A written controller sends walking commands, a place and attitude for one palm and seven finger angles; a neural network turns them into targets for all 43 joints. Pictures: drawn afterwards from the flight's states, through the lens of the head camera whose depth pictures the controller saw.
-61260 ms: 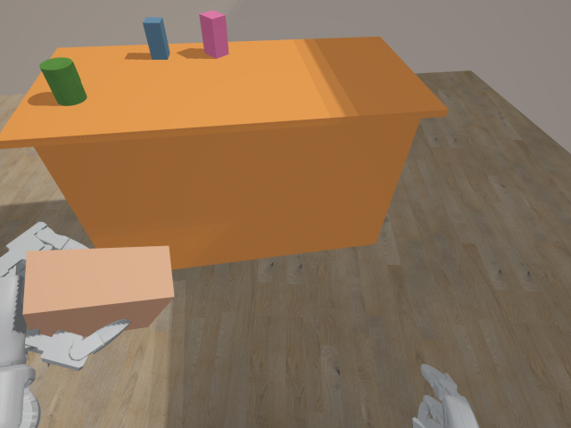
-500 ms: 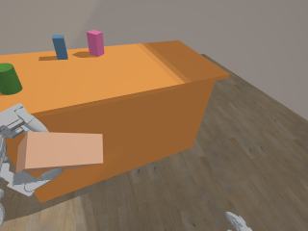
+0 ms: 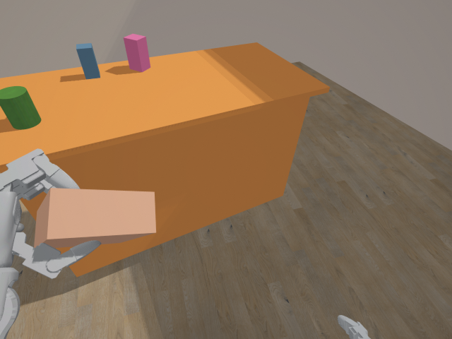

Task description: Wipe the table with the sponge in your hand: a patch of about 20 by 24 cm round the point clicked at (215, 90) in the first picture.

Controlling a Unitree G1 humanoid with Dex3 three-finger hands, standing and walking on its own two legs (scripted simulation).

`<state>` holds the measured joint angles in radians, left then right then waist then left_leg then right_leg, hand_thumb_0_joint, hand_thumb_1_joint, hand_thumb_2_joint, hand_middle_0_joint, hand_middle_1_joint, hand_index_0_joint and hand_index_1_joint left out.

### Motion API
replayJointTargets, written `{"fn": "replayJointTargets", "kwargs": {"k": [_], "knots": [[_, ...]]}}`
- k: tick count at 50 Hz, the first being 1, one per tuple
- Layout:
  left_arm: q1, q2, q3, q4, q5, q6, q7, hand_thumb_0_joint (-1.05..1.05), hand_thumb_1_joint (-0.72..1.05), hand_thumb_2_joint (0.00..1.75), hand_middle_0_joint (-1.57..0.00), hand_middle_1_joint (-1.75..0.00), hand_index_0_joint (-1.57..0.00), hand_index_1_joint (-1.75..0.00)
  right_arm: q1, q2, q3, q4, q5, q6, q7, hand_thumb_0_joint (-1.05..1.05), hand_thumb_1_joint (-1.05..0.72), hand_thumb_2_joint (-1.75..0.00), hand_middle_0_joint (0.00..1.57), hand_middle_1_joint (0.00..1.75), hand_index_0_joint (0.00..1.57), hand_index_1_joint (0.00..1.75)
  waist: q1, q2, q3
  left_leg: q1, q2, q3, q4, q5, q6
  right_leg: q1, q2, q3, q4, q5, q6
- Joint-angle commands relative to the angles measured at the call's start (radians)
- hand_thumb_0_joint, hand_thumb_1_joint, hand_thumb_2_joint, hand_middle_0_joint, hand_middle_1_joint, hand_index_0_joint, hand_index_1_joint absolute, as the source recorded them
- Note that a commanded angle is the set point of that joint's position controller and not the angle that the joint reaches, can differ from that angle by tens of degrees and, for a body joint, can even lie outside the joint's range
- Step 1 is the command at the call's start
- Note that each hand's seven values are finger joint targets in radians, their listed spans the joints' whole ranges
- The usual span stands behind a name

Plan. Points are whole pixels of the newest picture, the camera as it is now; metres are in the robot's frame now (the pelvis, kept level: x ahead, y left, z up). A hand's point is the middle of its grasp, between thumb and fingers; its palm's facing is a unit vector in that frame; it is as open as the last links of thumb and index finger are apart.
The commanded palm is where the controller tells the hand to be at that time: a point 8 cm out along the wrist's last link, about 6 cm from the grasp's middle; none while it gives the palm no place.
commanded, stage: stop stepping back and stand still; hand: left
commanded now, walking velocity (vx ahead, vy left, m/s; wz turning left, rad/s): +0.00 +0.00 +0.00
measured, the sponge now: (107, 220) +0.24 +0.19 +0.16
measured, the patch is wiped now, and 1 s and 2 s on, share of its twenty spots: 1.00 1.00 1.00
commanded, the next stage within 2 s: stand and wait in 0.06 s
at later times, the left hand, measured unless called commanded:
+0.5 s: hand (22, 213) +0.21 +0.27 +0.21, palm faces +0.43 -0.84 -0.34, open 9.7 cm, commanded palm +0.16 +0.31 +0.23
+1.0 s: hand (16, 198) +0.23 +0.29 +0.21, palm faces +0.44 -0.84 -0.33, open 9.7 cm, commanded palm +0.18 +0.32 +0.23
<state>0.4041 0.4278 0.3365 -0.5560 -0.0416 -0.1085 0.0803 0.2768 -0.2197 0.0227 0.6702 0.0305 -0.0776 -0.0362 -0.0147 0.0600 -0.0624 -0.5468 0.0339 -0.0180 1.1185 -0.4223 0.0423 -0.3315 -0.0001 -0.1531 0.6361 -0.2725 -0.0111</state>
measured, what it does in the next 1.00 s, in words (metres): stands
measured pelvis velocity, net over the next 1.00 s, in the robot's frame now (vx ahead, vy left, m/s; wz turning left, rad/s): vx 0.03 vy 0.04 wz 0.02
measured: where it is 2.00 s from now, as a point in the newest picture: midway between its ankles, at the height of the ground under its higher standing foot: outside the picture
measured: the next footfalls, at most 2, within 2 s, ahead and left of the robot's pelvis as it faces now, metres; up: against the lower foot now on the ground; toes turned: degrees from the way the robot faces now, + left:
none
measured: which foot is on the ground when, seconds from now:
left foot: down 0.00-1.00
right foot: down 0.00-1.00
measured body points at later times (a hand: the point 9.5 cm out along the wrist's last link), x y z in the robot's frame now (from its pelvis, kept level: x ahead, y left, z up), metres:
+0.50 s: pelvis +0.01 +0.02 +0.01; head -0.01 +0.04 +0.46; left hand +0.18 +0.31 +0.23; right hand +0.17 -0.21 -0.07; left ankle +0.03 +0.14 -0.72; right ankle +0.05 -0.10 -0.71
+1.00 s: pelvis +0.03 +0.04 +0.02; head +0.00 +0.05 +0.47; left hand +0.20 +0.33 +0.23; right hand +0.23 -0.18 -0.03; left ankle +0.03 +0.14 -0.71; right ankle +0.05 -0.10 -0.71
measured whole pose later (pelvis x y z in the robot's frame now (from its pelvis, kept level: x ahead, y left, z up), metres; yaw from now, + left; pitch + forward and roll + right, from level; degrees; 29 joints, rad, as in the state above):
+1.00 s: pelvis +0.03 +0.04 +0.02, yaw +1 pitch -1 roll -1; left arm 0.44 0.37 0.33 -0.50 -0.06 -0.12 0.14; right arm 0.17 -0.20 0.03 0.59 0.01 -0.07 -0.07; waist 0.01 0.00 -0.06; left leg -0.23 0.00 0.00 0.51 -0.27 0.02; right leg -0.22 -0.02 -0.03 0.44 -0.20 0.02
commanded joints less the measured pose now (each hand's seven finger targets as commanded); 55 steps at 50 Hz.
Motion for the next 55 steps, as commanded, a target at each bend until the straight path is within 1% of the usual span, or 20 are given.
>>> {"fn": "replayJointTargets", "kwargs": {"k": [1,4,5,6,7,9,11,13,14,15,16,18,20,22,24,26,31,35,42,55], "knots": [[-0.155,0.196,0.194,-0.262,-0.032,-0.079,0.037,0.00,0.10,1.30,-1.20,-1.60,-1.20,-1.60,-0.158,-0.108,-0.062,-0.201,0.014,-0.051,-0.009,0.00,-0.90,-0.90,0.20,0.30,0.20,0.30,-0.022,-0.184,0.008,0.100,0.111,-0.086,-0.009,0.048,0.013,-0.253,-0.360,0.389,-0.367,-0.313,-0.189],[-0.171,0.161,0.147,-0.238,-0.029,-0.071,0.062,0.00,0.10,1.30,-1.20,-1.60,-1.20,-1.60,-0.180,-0.092,-0.039,-0.199,0.002,-0.054,-0.046,0.00,-0.90,-0.90,0.20,0.30,0.20,0.30,-0.021,0.032,-0.008,0.300,0.032,0.056,-0.467,0.044,0.013,-0.260,-0.199,0.172,-0.163,-0.342,-0.120],[-0.189,0.143,0.127,-0.240,-0.032,-0.074,0.072,0.00,0.10,1.30,-1.20,-1.60,-1.20,-1.60,-0.176,-0.114,-0.044,-0.205,-0.004,-0.067,-0.055,0.00,-0.90,-0.90,0.20,0.30,0.20,0.30,-0.019,0.149,-0.009,0.302,0.023,0.016,-0.592,-0.043,0.020,-0.219,-0.138,0.143,-0.055,-0.338,-0.094],[-0.190,0.126,0.128,-0.237,-0.034,-0.076,0.083,0.00,0.10,1.30,-1.20,-1.60,-1.20,-1.60,-0.170,-0.143,-0.052,-0.213,-0.010,-0.077,-0.058,0.00,-0.90,-0.90,0.20,0.30,0.20,0.30,-0.012,0.337,-0.014,0.294,0.127,-0.208,-0.721,-0.197,0.076,-0.242,-0.042,0.094,0.115,-0.308,-0.043],[-0.174,0.116,0.120,-0.222,-0.029,-0.069,0.093,0.00,0.10,1.30,-1.20,-1.60,-1.20,-1.60,-0.153,-0.143,-0.055,-0.225,-0.005,-0.081,-0.057,0.00,-0.90,-0.90,0.20,0.30,0.20,0.30,-0.018,0.415,-0.011,0.302,0.235,-0.399,-0.825,-0.237,0.135,-0.284,0.031,0.055,0.292,-0.311,0.003],[-0.237,0.151,0.131,-0.268,-0.010,-0.069,0.093,0.00,0.10,1.30,-1.20,-1.60,-1.20,-1.60,-0.138,-0.106,-0.054,-0.222,-0.005,-0.100,-0.040,0.00,-0.90,-0.90,0.20,0.30,0.20,0.30,-0.022,0.218,-0.014,0.287,0.228,-0.402,-0.810,-0.046,0.139,-0.280,-0.010,0.137,0.356,-0.266,0.012],[-0.152,0.136,0.142,-0.214,-0.019,-0.059,0.089,0.00,0.10,1.30,-1.20,-1.60,-1.20,-1.60,-0.144,-0.113,-0.049,-0.209,-0.005,-0.103,-0.025,0.00,-0.90,-0.90,0.20,0.30,0.20,0.30,0.003,0.115,-0.022,0.220,0.193,-0.254,-0.701,0.173,0.097,-0.100,-0.027,0.143,0.082,-0.162,0.018],[-0.093,0.124,0.136,-0.183,-0.021,-0.047,0.084,0.00,0.10,1.30,-1.20,-1.60,-1.20,-1.60,-0.163,-0.117,-0.038,-0.209,-0.005,-0.096,-0.025,0.00,-0.90,-0.90,0.20,0.30,0.20,0.30,0.022,0.021,-0.036,0.106,0.121,-0.134,-0.558,0.165,0.044,0.157,-0.006,0.120,-0.195,0.054,0.015],[-0.070,0.129,0.133,-0.162,-0.016,-0.049,0.075,0.00,0.10,1.30,-1.20,-1.60,-1.20,-1.60,-0.164,-0.110,-0.042,-0.209,-0.010,-0.086,-0.023,0.00,-0.90,-0.90,0.20,0.30,0.20,0.30,0.013,-0.139,-0.024,0.027,0.044,-0.054,-0.396,0.057,0.012,0.211,-0.092,0.232,-0.280,0.114,-0.026],[-0.067,0.145,0.135,-0.162,-0.016,-0.046,0.069,0.00,0.10,1.30,-1.20,-1.60,-1.20,-1.60,-0.180,-0.113,-0.051,-0.217,-0.012,-0.074,-0.017,0.00,-0.90,-0.90,0.20,0.30,0.20,0.30,0.003,-0.270,-0.020,-0.037,-0.032,-0.006,-0.188,-0.022,-0.019,0.177,-0.257,0.496,-0.386,0.007,-0.099],[-0.117,0.145,0.135,-0.199,-0.024,-0.059,0.068,0.00,0.10,1.30,-1.20,-1.60,-1.20,-1.60,-0.196,-0.100,-0.051,-0.214,-0.007,-0.073,-0.015,0.00,-0.90,-0.90,0.20,0.30,0.20,0.30,-0.001,-0.264,-0.014,-0.011,-0.019,-0.028,-0.090,-0.009,-0.025,0.095,-0.341,0.584,-0.450,-0.099,-0.142],[-0.102,0.149,0.151,-0.200,-0.029,-0.067,0.065,0.00,0.10,1.30,-1.20,-1.60,-1.20,-1.60,-0.186,-0.108,-0.059,-0.202,0.000,-0.068,-0.014,0.00,-0.90,-0.90,0.20,0.30,0.20,0.30,-0.008,-0.184,0.018,0.049,0.025,-0.070,-0.117,0.017,-0.024,-0.002,-0.327,0.529,-0.441,-0.152,-0.163],[-0.117,0.151,0.152,-0.228,-0.027,-0.070,0.073,0.00,0.10,1.30,-1.20,-1.60,-1.20,-1.60,-0.176,-0.087,-0.046,-0.203,-0.007,-0.052,-0.022,0.00,-0.90,-0.90,0.20,0.30,0.20,0.30,-0.021,-0.121,0.006,0.226,0.066,-0.069,-0.407,0.045,0.001,-0.086,-0.295,0.396,-0.349,-0.164,-0.131],[-0.125,0.122,0.122,-0.238,-0.022,-0.078,0.085,0.00,0.10,1.30,-1.20,-1.60,-1.20,-1.60,-0.186,-0.096,-0.038,-0.212,-0.019,-0.053,-0.045,0.00,-0.90,-0.90,0.20,0.30,0.20,0.30,-0.025,0.037,-0.014,0.339,0.037,-0.059,-0.666,0.103,0.002,-0.082,-0.156,0.241,-0.198,-0.159,-0.063],[-0.109,0.108,0.120,-0.227,-0.021,-0.085,0.102,0.00,0.10,1.30,-1.20,-1.60,-1.20,-1.60,-0.186,-0.120,-0.043,-0.229,-0.016,-0.066,-0.052,0.00,-0.90,-0.90,0.20,0.30,0.20,0.30,0.010,0.211,-0.051,0.291,0.174,-0.293,-0.827,-0.010,0.061,-0.025,-0.015,0.142,-0.043,-0.073,0.011],[-0.096,0.110,0.126,-0.190,-0.018,-0.070,0.106,0.00,0.10,1.30,-1.20,-1.60,-1.20,-1.60,-0.183,-0.107,-0.043,-0.225,-0.007,-0.079,-0.053,0.00,-0.90,-0.90,0.20,0.30,0.20,0.30,0.016,0.078,-0.091,0.246,0.132,-0.217,-0.783,0.034,0.037,0.080,-0.007,0.139,-0.100,-0.026,0.027],[-0.127,0.093,0.090,-0.183,-0.015,-0.075,0.097,0.00,0.10,1.30,-1.20,-1.60,-1.20,-1.60,-0.199,-0.110,-0.045,-0.210,-0.016,-0.096,-0.047,0.00,-0.90,-0.90,0.20,0.30,0.20,0.30,0.008,-0.071,-0.068,0.253,0.055,-0.106,-0.663,0.240,0.002,0.139,-0.072,0.222,-0.219,0.169,-0.001],[-0.126,0.088,0.078,-0.196,-0.014,-0.078,0.096,0.00,0.10,1.30,-1.20,-1.60,-1.20,-1.60,-0.207,-0.111,-0.043,-0.211,-0.017,-0.094,-0.041,0.00,-0.90,-0.90,0.20,0.30,0.20,0.30,0.014,0.045,-0.085,0.296,0.067,-0.106,-0.688,0.400,-0.006,0.165,-0.061,0.188,-0.187,0.255,0.002],[-0.059,0.114,0.120,-0.170,-0.024,-0.076,0.090,0.00,0.10,1.30,-1.20,-1.60,-1.20,-1.60,-0.217,-0.107,-0.041,-0.234,-0.017,-0.058,-0.038,0.00,-0.90,-0.90,0.20,0.30,0.20,0.30,0.019,0.037,-0.095,0.307,0.066,-0.100,-0.703,0.479,-0.018,0.197,-0.055,0.175,-0.199,0.290,0.003],[-0.123,0.095,0.082,-0.163,-0.018,-0.074,0.094,0.00,0.10,1.30,-1.20,-1.60,-1.20,-1.60,-0.227,-0.111,-0.040,-0.236,-0.019,-0.039,-0.047,0.00,-0.90,-0.90,0.20,0.30,0.20,0.30,0.019,0.007,-0.055,0.277,0.049,-0.086,-0.741,0.244,-0.018,0.169,-0.059,0.200,-0.272,0.155,0.004]]}}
